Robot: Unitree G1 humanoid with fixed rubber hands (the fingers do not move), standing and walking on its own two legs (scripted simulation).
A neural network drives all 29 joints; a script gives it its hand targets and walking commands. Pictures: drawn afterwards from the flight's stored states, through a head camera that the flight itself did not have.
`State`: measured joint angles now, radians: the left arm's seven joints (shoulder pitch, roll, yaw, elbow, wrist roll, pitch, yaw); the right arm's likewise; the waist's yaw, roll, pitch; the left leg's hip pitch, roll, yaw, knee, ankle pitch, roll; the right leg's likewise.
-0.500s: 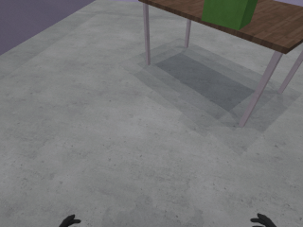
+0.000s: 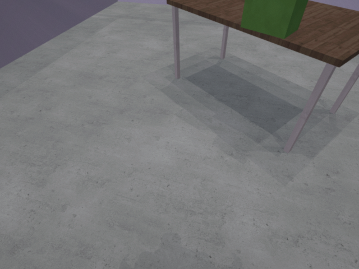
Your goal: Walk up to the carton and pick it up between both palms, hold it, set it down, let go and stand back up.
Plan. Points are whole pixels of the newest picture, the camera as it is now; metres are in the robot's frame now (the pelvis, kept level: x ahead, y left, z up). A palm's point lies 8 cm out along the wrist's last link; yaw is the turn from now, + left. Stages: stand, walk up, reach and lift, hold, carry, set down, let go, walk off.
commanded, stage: stand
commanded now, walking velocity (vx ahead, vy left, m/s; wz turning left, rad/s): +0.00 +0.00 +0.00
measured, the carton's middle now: (274, 4) +1.44 -0.48 +0.09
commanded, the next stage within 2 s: walk up in 0.60 s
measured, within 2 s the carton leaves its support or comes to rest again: neither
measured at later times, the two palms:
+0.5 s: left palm out of the picture +0.07 +0.29 -0.11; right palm out of the picture +0.08 -0.29 -0.11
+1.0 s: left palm out of the picture +0.10 +0.28 -0.10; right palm out of the picture +0.07 -0.34 -0.10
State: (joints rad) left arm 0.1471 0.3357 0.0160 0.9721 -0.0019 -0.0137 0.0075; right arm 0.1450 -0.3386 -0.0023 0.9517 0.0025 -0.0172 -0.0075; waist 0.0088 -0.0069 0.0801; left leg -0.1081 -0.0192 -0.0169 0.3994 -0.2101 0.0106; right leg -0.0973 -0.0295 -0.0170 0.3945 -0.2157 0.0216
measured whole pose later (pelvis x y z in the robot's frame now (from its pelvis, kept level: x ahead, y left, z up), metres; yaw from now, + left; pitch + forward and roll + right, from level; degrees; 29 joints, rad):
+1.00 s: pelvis +0.01 -0.02 +0.00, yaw -8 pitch -3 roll +3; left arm 0.28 0.37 0.07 0.89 0.04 0.01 -0.07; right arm 0.20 -0.37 -0.08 0.85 -0.07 -0.06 0.00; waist 0.00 -0.02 0.05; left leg -0.08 0.00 0.12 0.37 -0.24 0.02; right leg -0.40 -0.09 0.00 0.91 -0.39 -0.03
